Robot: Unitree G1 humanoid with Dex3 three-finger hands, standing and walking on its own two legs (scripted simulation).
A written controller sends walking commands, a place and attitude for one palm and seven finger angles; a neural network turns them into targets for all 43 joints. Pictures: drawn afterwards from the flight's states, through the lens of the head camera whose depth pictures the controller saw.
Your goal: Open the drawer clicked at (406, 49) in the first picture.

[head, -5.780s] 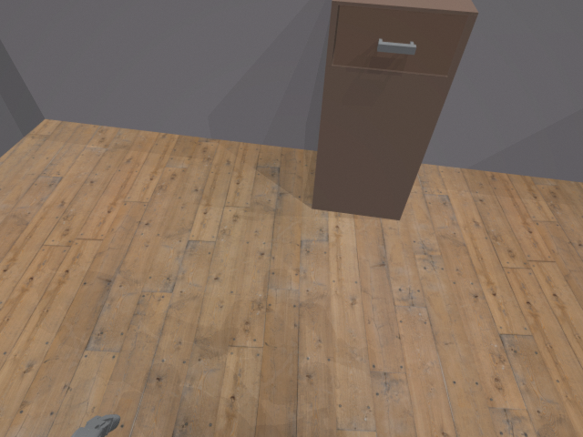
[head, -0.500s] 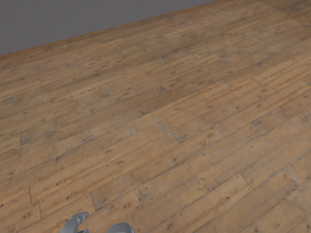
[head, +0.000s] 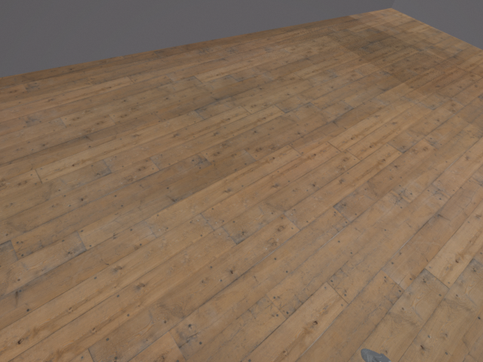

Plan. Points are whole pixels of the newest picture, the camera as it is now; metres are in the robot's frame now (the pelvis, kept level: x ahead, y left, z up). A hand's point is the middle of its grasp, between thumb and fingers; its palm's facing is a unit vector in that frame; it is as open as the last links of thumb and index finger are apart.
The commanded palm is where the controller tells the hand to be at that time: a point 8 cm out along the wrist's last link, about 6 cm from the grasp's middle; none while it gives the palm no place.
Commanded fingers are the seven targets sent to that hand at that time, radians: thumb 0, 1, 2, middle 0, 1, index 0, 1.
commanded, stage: walk to a spot facing it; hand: left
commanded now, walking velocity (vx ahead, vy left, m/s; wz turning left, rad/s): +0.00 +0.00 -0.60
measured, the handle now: out of the picture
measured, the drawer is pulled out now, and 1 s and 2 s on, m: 0.00 0.00 0.00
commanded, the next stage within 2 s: turn to face it in 0.32 s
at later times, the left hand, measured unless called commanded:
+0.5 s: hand (197, 293) +0.28 +0.11 -0.17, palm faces -0.36 -0.90 -0.22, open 7.4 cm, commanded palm none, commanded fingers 0.00 0.90 0.90 -0.20 -0.30 -0.20 -0.30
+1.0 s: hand (153, 321) +0.22 +0.20 -0.19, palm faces -0.03 -0.98 -0.20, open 7.3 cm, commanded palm none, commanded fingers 0.00 0.90 0.90 -0.20 -0.30 -0.20 -0.30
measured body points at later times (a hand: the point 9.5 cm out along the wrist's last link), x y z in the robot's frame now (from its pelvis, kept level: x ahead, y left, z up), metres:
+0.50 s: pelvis +0.08 -0.02 -0.01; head +0.13 -0.04 +0.43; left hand +0.30 +0.16 -0.15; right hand -0.05 -0.22 -0.16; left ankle +0.02 +0.10 -0.72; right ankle +0.09 -0.12 -0.74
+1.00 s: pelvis +0.11 +0.01 -0.01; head +0.16 +0.03 +0.43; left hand +0.22 +0.25 -0.18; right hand +0.15 -0.25 -0.15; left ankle +0.15 +0.08 -0.73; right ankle +0.07 -0.12 -0.70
